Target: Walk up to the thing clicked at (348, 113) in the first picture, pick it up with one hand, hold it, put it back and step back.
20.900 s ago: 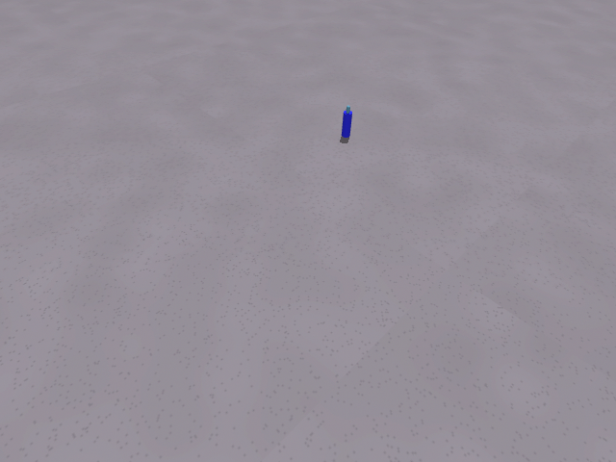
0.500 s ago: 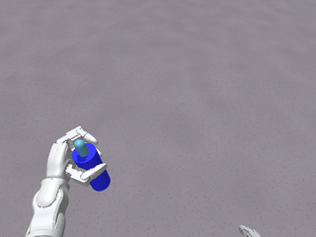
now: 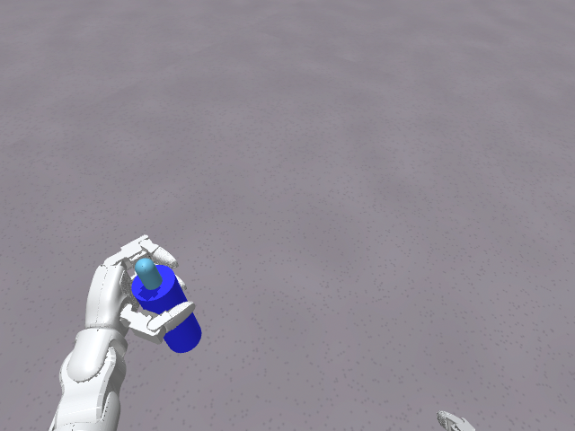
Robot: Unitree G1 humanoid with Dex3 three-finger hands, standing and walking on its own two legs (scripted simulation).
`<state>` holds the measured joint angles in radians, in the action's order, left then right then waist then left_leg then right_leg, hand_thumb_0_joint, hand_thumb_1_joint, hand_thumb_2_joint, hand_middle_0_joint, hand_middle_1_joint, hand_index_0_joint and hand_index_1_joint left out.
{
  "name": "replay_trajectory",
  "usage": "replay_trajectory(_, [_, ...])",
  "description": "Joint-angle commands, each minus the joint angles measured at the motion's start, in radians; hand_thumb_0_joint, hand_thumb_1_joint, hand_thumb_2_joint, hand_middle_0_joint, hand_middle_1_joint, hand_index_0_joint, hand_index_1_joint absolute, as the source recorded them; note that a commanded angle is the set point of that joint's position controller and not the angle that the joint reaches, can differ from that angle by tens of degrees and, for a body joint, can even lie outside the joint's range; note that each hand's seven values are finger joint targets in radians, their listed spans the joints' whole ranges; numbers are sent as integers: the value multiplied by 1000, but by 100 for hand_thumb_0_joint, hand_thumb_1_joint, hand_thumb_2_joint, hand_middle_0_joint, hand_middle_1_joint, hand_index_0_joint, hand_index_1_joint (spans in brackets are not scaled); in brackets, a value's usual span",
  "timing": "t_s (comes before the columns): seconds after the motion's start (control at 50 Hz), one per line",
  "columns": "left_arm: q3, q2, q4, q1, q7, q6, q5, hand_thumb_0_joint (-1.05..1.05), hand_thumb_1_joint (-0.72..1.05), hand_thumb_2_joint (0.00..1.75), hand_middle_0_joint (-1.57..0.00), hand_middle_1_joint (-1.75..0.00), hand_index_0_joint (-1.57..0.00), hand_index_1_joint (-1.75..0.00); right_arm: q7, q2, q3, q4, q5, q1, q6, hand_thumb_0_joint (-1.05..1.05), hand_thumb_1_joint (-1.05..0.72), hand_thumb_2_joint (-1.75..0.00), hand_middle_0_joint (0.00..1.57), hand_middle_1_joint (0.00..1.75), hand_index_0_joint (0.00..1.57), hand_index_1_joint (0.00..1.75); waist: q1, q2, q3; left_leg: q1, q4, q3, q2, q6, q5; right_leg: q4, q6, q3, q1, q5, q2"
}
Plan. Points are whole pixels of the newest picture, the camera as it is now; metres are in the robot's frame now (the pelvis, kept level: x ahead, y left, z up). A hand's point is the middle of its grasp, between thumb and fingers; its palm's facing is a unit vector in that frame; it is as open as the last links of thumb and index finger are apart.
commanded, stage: hold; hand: left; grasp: from the side
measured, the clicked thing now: (166, 304) +0.31 +0.17 +0.03
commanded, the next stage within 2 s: crouch in 0.80 s
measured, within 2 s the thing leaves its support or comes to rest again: neither
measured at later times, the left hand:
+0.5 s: hand (164, 288) +0.32 +0.17 +0.05, palm faces -0.02 -1.00 -0.01, open 8.7 cm
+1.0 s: hand (163, 291) +0.32 +0.17 +0.05, palm faces +0.00 -1.00 -0.01, open 8.7 cm
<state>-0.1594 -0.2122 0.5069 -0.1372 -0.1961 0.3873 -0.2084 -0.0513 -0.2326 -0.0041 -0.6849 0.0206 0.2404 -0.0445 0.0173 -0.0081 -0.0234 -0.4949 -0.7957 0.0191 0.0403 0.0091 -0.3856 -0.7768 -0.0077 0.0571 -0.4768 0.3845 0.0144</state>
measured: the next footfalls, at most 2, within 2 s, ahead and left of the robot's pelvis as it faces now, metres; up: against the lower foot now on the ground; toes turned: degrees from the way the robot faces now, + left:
none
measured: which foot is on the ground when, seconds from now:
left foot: down 0.00-1.00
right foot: down 0.00-1.00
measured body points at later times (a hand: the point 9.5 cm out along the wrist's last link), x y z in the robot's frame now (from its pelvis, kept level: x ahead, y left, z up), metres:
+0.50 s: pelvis -0.01 +0.00 +0.00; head +0.03 +0.00 +0.45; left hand +0.32 +0.22 +0.06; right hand +0.12 -0.25 -0.11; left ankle +0.01 +0.12 -0.71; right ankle +0.01 -0.11 -0.71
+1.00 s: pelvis -0.01 +0.00 +0.00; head +0.02 +0.00 +0.45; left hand +0.31 +0.22 +0.05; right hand +0.12 -0.25 -0.11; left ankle +0.01 +0.12 -0.71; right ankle +0.01 -0.11 -0.71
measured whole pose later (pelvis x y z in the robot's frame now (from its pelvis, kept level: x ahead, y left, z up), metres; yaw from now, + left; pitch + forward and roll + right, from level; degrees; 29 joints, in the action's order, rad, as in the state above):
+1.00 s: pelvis -0.01 +0.00 +0.00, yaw +0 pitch +5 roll -1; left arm -0.16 -0.22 0.53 -0.17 -0.19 0.39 -0.19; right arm -0.05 -0.23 -0.01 -0.68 0.02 0.24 -0.06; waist 0.02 -0.01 -0.03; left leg -0.52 -0.81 0.02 0.04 0.01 -0.38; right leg -0.79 -0.01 0.06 -0.51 0.38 0.01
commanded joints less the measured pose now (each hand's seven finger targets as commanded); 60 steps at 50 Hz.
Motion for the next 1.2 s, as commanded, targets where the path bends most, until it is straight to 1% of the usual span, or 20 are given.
replay_trajectory(0.0, [-55,-155,-284,-315,0,87,-21,0,19,124,-131,-146,-132,-146,-7,-134,-47,123,-2,-28,-39,0,-91,-90,20,30,20,30,-1,-18,-282,132,100,-10,-33,-20,230,114,-5,-27,102,-275,-14])
replay_trajectory(0.04, [-27,-126,-235,-277,-4,81,-16,0,16,124,-132,-148,-134,-147,-4,-135,-46,120,-3,-25,-40,0,-91,-90,20,30,20,30,7,-1,-257,120,104,-15,-30,-20,215,108,-7,-23,87,-255,-18])
replay_trajectory(0.1, [-50,-165,-322,-346,-5,97,-21,0,20,124,-130,-146,-132,-145,-2,-140,-51,125,-3,-27,-44,0,-91,-90,20,30,20,30,0,-54,-312,157,104,-19,-26,-13,245,96,-13,-20,94,-272,-21])
replay_trajectory(0.2, [-62,-151,-259,-336,4,84,-29,0,19,126,-131,-148,-133,-147,-7,-134,-44,111,-3,-13,-44,0,-91,-90,20,30,20,30,10,-3,-287,128,96,-19,-27,-18,240,104,-8,-22,96,-280,-20])
replay_trajectory(0.24, [-35,-122,-224,-334,0,74,-30,0,19,126,-131,-148,-133,-147,-4,-135,-44,112,-2,-14,-44,0,-90,-90,20,30,20,30,18,5,-263,116,99,-20,-25,-20,225,104,-7,-20,78,-267,-20])
replay_trajectory(0.36, [-32,-137,-243,-326,-9,78,-18,0,22,126,-133,-148,-135,-147,0,-135,-48,126,-3,-24,-44,0,-91,-90,20,30,20,30,-1,-24,-276,126,105,-18,-30,-15,219,105,-11,-19,97,-255,-18])
replay_trajectory(0.4, [-64,-169,-253,-326,-3,74,-20,0,22,126,-132,-148,-134,-147,-1,-142,-51,127,-1,-16,-44,0,-91,-90,20,30,20,30,-8,-25,-300,133,104,-13,-29,-15,231,108,-11,-23,108,-267,-19])
replay_trajectory(0.5, [-42,-125,-212,-317,7,62,-28,0,21,127,-131,-148,-134,-148,-1,-135,-44,122,-1,-24,-47,0,-90,-90,20,30,20,30,11,19,-239,97,105,-15,-27,-21,196,115,-6,-22,77,-246,-19])
replay_trajectory(0.6, [-71,-167,-247,-346,11,78,-11,0,23,126,-132,-147,-134,-147,-6,-134,-46,130,-1,-32,-48,0,-90,-90,20,30,20,30,3,7,-234,94,115,-8,-32,-23,134,131,-5,-29,68,-183,-15])
replay_trajectory(0.68, [-21,-110,-207,-286,-2,67,-20,0,23,126,-131,-148,-133,-147,-2,-142,-50,122,-3,-17,-51,0,-91,-90,20,30,20,30,15,-6,-271,123,104,-13,-28,-18,201,108,-8,-24,79,-246,-21])
replay_trajectory(0.72, [-60,-178,-271,-366,0,70,-14,0,22,125,-129,-146,-131,-145,-4,-141,-50,121,-5,-15,-49,0,-90,-90,20,30,20,30,5,-32,-320,128,91,-8,-31,-21,220,114,-6,-35,99,-273,-14])
replay_trajectory(0.78, [-52,-158,-264,-387,8,77,-11,0,21,125,-131,-147,-133,-147,-4,-128,-41,132,-5,-28,-50,0,-91,-90,20,30,20,30,15,-14,-269,101,91,-8,-32,-22,202,112,-5,-31,84,-258,-15])
replay_trajectory(0.84, [-77,-157,-210,-341,12,79,-25,0,23,126,-131,-148,-133,-147,-5,-136,-47,113,-3,-17,-53,0,-91,-90,20,30,20,30,8,10,-260,89,99,-13,-30,-23,162,112,-4,-29,74,-214,-15])
replay_trajectory(0.9, [-29,-128,-207,-319,4,74,-12,0,28,122,-132,-142,-134,-141,-4,-138,-47,124,-3,-21,-51,0,-86,-89,20,30,20,30,13,-13,-259,104,105,-10,-32,-19,145,118,-8,-27,60,-193,-18])
replay_trajectory(0.96, [-41,-139,-131,-283,5,74,4,0,29,118,-129,-138,-131,-136,2,-141,-54,111,-4,-17,-53,0,-87,-90,20,30,20,30,20,11,-233,61,90,-17,-29,-23,148,101,-8,-24,43,-199,-19])
replay_trajectory(0.98, [-45,-139,-157,-301,7,78,4,0,29,118,-129,-138,-131,-137,4,-132,-49,121,-5,-33,-53,0,-87,-90,20,30,20,30,10,11,-208,33,84,-12,-31,-24,135,104,-7,-27,26,-190,-16])
replay_trajectory(1.0, [-22,-109,-154,-337,6,85,2,0,24,117,-130,-137,-131,-136,7,-135,-51,125,-6,-33,-56,0,-87,-90,20,30,20,30,32,24,-208,34,77,-16,-27,-26,128,92,-7,-25,1,-185,-18])
replay_trajectory(1.1, [-83,-136,-41,-357,7,139,-8,0,27,119,-128,-138,-130,-137,25,-148,-61,98,-16,-7,-61,0,-87,-90,20,30,20,30,30,34,-234,-58,-7,-28,-25,-27,129,5,-10,-21,-80,-176,-20])
replay_trajectory(1.12, [-70,-128,-67,-396,4,163,-4,0,25,118,-127,-137,-129,-136,31,-145,-60,105,-19,-15,-66,0,-87,-90,20,30,20,30,30,7,-229,-85,-25,-28,-26,-23,100,-22,-14,-23,-118,-151,-21])
replay_trajectory(1.18, [-93,-144,-25,-437,-3,226,3,0,27,119,-126,-137,-128,-136,35,-141,-62,101,-29,-8,-74,0,-87,-90,20,30,20,30,43,7,-329,-141,-116,-28,-33,-28,82,-91,-12,-36,-186,-135,-15])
